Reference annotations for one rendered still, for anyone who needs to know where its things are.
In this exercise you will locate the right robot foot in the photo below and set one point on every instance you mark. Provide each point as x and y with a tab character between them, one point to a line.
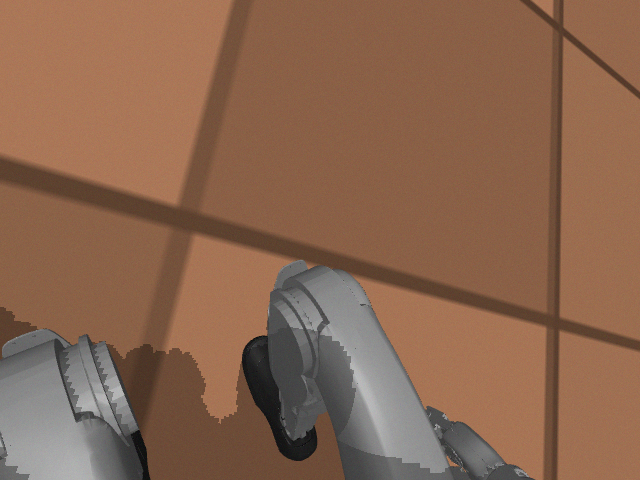
256	367

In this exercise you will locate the right robot hand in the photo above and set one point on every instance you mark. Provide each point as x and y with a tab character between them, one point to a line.
464	447

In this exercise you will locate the left robot foot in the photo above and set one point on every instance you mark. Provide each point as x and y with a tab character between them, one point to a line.
142	453

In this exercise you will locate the right robot arm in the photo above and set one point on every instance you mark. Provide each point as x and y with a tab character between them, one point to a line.
509	472

